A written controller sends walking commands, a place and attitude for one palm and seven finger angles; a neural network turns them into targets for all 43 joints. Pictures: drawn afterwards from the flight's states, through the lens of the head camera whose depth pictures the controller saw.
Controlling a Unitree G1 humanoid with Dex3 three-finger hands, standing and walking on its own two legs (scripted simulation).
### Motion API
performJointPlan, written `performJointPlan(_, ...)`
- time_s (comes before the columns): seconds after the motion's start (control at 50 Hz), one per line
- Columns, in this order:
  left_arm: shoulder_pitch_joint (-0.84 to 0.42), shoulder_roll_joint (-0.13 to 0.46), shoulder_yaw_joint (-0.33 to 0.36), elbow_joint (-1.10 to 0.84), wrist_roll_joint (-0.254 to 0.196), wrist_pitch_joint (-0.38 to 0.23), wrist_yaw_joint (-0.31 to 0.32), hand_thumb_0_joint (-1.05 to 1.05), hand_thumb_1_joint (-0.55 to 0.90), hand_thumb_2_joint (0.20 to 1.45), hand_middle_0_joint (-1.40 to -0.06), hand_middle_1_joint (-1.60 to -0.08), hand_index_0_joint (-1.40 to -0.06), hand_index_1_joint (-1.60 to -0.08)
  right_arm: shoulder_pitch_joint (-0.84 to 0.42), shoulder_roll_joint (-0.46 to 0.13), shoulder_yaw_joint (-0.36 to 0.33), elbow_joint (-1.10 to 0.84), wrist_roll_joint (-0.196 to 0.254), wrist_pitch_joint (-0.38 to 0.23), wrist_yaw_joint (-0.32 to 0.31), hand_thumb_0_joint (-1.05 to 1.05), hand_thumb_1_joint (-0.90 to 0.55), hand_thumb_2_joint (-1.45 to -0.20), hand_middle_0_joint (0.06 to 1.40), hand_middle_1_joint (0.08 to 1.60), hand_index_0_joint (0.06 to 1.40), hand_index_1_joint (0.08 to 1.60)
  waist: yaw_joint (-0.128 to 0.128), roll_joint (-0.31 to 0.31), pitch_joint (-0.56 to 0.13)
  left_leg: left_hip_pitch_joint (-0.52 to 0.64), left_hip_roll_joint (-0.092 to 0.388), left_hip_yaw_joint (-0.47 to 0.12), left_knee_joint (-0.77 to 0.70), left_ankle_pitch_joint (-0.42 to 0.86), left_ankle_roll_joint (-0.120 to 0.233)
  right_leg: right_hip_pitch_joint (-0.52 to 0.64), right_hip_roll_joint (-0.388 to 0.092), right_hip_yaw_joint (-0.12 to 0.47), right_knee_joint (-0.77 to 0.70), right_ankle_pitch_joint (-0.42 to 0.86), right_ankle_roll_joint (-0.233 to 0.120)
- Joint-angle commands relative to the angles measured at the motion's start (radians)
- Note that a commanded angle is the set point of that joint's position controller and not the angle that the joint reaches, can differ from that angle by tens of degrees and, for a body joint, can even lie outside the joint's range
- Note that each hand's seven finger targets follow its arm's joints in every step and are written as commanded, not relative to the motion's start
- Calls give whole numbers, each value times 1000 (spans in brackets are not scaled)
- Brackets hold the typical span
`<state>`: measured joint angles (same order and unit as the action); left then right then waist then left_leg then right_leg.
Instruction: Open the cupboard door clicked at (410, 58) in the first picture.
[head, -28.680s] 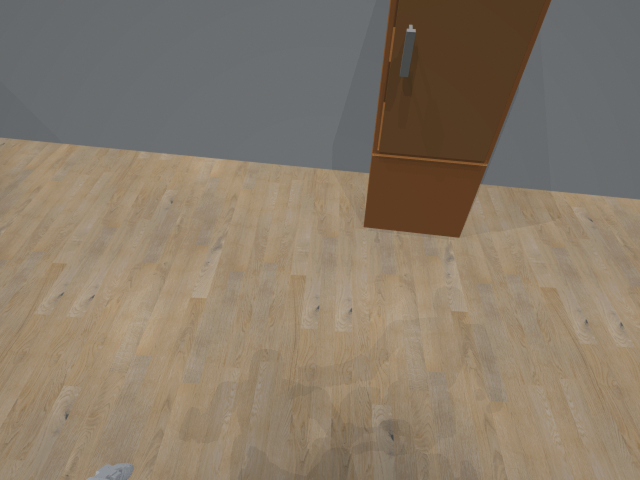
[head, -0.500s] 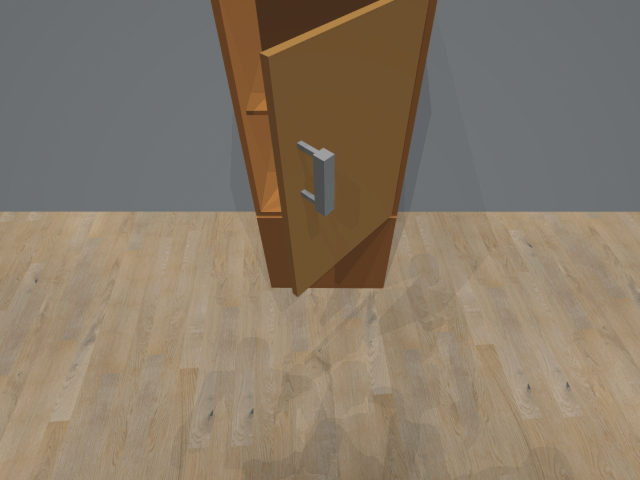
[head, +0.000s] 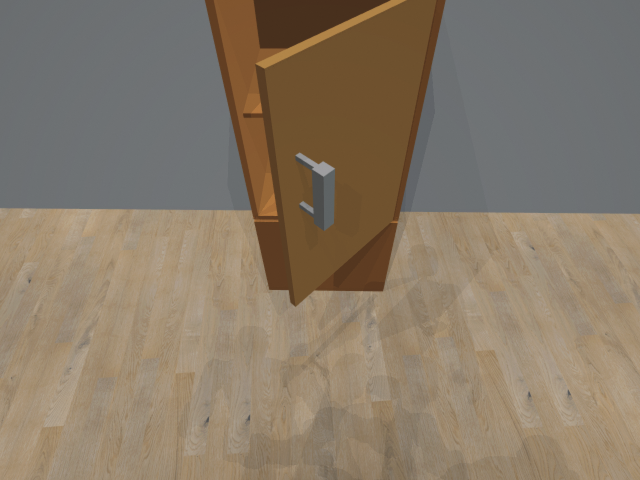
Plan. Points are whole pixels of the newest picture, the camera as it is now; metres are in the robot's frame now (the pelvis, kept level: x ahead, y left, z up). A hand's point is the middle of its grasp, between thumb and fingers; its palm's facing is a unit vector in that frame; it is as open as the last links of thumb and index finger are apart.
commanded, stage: look to check the result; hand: left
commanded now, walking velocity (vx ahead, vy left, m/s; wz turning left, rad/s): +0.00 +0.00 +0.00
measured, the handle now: (313, 191) +0.54 +0.05 +0.02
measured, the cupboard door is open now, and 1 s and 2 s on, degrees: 47 47 47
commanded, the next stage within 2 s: walk to a spot facing it in 0.44 s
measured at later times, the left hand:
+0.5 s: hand out of the picture +0.12 +0.23 -0.15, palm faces -0.01 -0.94 -0.34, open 7.4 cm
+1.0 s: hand out of the picture +0.10 +0.17 -0.18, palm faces -0.14 -0.96 -0.25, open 7.4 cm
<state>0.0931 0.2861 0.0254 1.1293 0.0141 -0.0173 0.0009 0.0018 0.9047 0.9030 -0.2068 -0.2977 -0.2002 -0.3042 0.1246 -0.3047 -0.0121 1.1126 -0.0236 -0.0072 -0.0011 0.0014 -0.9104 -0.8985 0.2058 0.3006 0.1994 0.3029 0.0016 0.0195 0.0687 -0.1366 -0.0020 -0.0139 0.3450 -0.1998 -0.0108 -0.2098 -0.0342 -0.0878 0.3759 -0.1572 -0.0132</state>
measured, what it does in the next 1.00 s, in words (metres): stands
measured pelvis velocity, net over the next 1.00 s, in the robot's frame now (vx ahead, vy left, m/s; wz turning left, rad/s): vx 0.00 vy -0.02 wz -0.19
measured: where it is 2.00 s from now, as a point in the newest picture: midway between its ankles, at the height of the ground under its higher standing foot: outside the picture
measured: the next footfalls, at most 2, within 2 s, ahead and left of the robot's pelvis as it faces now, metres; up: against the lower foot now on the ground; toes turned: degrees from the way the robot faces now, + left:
left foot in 1.48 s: +0.09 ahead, +0.09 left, +0.00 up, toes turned -29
right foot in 1.78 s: -0.05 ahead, -0.17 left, +0.00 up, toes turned -40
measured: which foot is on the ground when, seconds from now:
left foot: down 0.00-1.00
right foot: down 0.00-1.00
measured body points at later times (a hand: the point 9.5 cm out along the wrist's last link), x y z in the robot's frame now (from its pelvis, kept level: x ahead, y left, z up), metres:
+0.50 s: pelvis +0.03 -0.01 +0.00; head +0.05 -0.03 +0.45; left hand +0.12 +0.28 -0.13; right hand +0.10 -0.30 -0.15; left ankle -0.01 +0.13 -0.75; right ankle +0.03 -0.11 -0.75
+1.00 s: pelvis +0.00 -0.02 -0.02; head +0.04 -0.04 +0.43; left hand +0.11 +0.22 -0.16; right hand -0.02 -0.27 -0.18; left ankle -0.01 +0.13 -0.75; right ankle -0.01 -0.11 -0.72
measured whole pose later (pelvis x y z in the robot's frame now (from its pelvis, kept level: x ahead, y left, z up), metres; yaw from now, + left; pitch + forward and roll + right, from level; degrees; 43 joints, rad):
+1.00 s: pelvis +0.00 -0.02 -0.02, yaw -11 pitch -1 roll +1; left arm 0.16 0.22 0.07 1.00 0.02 0.08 -0.02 0.00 0.91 0.90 -0.20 -0.30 -0.20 -0.30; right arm 0.24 -0.21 -0.04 1.03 -0.04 0.03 -0.04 0.00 -0.91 -0.90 0.21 0.30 0.20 0.30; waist 0.01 0.01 0.11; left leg -0.16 0.09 0.15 0.52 -0.33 -0.04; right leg -0.38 0.02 0.00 0.85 -0.46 -0.02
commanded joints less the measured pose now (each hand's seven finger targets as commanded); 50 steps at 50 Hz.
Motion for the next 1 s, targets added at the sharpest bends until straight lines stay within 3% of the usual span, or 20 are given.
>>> performJointPlan(0.0, -29, 211, 34, -55, -3, -25, 16, 0, 900, 900, -200, -300, -200, -300, -12, -178, -26, -46, 4, -14, -15, 0, -900, -900, 200, 300, 200, 300, -5, -12, -138, 11, 113, -69, -48, 222, 32, 135, -109, 107, -51, 197, -32)
performJointPlan(0.28, -46, 224, 31, -55, -4, -26, 19, 0, 900, 900, -200, -300, -200, -300, -34, -191, -22, -46, 2, -8, -15, 0, -900, -900, 200, 300, 200, 300, -7, -33, -133, 48, 116, -59, -65, 240, 25, 165, -111, 108, -75, 261, -31)
performJointPlan(0.5, -42, 222, 30, -57, -3, -25, 19, 0, 900, 900, -200, -300, -200, -300, -22, -189, -17, -43, 3, -8, -16, 0, -900, -900, 200, 300, 200, 300, -3, -28, -124, 54, 116, -48, -75, 213, 23, 165, -105, 115, -94, 232, -30)
performJointPlan(0.56, -45, 223, 31, -58, -4, -25, 19, 0, 900, 900, -200, -300, -200, -300, -12, -191, -19, -41, 1, -9, -19, 0, -900, -900, 200, 300, 200, 300, -8, -30, -130, 65, 123, -39, -73, 236, 20, 167, -103, 126, -84, 283, -34)
performJointPlan(0.58, -44, 211, 31, -62, -4, -19, 19, 0, 900, 900, -200, -300, -200, -300, -1, -180, -19, -40, -1, -7, -22, 0, -900, -900, 200, 300, 200, 300, -10, -18, -129, 68, 127, -27, -57, 244, 17, 159, -101, 132, -70, 307, -35)
performJointPlan(0.62, -8, 132, 20, -57, -5, 4, 24, 0, 900, 900, -200, -300, -200, -300, 51, -85, -4, -30, -1, 8, -27, 0, -900, -900, 200, 300, 200, 300, -15, -26, -113, 56, 130, 9, -20, 236, 3, 129, -102, 138, -39, 338, -25)
performJointPlan(0.68, 17, 139, 33, -77, -2, 28, 21, 0, 900, 900, -200, -300, -200, -300, 84, -86, -17, -46, 0, 24, -36, 0, -900, -900, 200, 300, 200, 300, -14, -40, -97, 22, 128, 49, 34, 156, -1, 92, -99, 175, -1, 327, -35)
performJointPlan(0.76, 25, 143, 52, -124, 4, 49, 12, 0, 900, 900, -200, -300, -200, -300, 104, -92, -40, -92, 0, 33, -44, 0, -900, -900, 200, 300, 200, 300, -20, -58, -77, 2, 140, 68, 79, 74, 12, 6, -82, 216, 42, 272, -46)
performJointPlan(0.8, 25, 124, 57, -151, 5, 55, 7, 0, 900, 900, -200, -300, -200, -300, 112, -102, -49, -112, -1, 33, -48, 0, -900, -900, 200, 300, 200, 300, -22, -12, -73, 6, 176, 36, 59, 33, 32, -57, -43, 210, 94, 195, -38)
performJointPlan(0.84, 17, 96, 59, -183, 6, 64, -5, 0, 900, 900, -200, -300, -200, -300, 112, -129, -62, -128, -9, 29, -51, 0, -900, -900, 200, 300, 200, 300, -20, 93, -39, -8, 271, -48, -17, 15, 84, -141, 21, 150, 246, 60, -16)
performJointPlan(0.86, 18, 79, 62, -194, 6, 71, -10, 0, 900, 900, -200, -300, -200, -300, 102, -140, -69, -136, -12, 24, -52, 0, -900, -900, 200, 300, 200, 300, -14, 176, -17, -33, 350, -100, -64, 75, 133, -172, 47, 105, 392, -143, -6)
performJointPlan(0.88, 17, 68, 67, -208, 6, 77, -13, 0, 900, 900, -200, -300, -200, -300, 97, -136, -69, -144, -16, 19, -53, 0, -900, -900, 200, 300, 200, 300, -12, 205, -15, -34, 400, -125, -84, 177, 182, -206, 50, 100, 543, -321, 0)
performJointPlan(0.9, 33, 64, 72, -216, 4, 82, -14, 0, 900, 900, -200, -300, -200, -300, 84, -133, -67, -156, -15, 15, -54, 0, -900, -900, 200, 300, 200, 300, 4, 221, -21, -22, 417, -116, -70, 229, 203, -232, 30, 128, 617, -367, 1)
performJointPlan(0.94, 47, 46, 73, -228, 3, 75, -21, 0, 900, 900, -200, -300, -200, -300, 50, -122, -71, -177, -20, 9, -54, 0, -900, -900, 200, 300, 200, 300, 23, 168, -26, -35, 395, -34, 7, 341, 177, -186, -2, 124, 528, -366, -3)
performJointPlan(0.98, 131, 37, 77, -211, 2, 62, -27, 0, 900, 900, -200, -300, -200, -300, 35, -128, -76, -181, -18, 14, -53, 0, -900, -900, 200, 300, 200, 300, 53, 133, -58, -42, 326, 63, 148, 336, 99, -47, 12, 67, 305, -227, -2)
